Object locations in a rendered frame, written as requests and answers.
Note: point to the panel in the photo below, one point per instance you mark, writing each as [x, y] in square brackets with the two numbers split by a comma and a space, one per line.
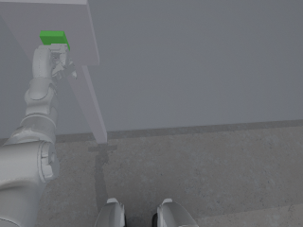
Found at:
[27, 18]

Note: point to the robot thigh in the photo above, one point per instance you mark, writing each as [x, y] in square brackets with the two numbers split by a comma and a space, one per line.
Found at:
[172, 214]
[111, 215]

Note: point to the left robot forearm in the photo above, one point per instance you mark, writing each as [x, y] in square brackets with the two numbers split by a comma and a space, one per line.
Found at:
[41, 117]

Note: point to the robot left thigh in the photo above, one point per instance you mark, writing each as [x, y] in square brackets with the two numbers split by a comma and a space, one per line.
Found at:
[111, 215]

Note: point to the robot right thigh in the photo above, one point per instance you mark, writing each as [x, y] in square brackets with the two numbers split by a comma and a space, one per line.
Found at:
[172, 214]

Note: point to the left robot upper arm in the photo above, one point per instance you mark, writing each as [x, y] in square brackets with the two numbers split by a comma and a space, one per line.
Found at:
[25, 170]

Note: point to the button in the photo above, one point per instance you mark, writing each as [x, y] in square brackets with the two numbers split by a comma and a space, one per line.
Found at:
[49, 37]

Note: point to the robot left hand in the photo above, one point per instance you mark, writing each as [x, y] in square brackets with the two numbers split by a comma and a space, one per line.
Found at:
[45, 66]

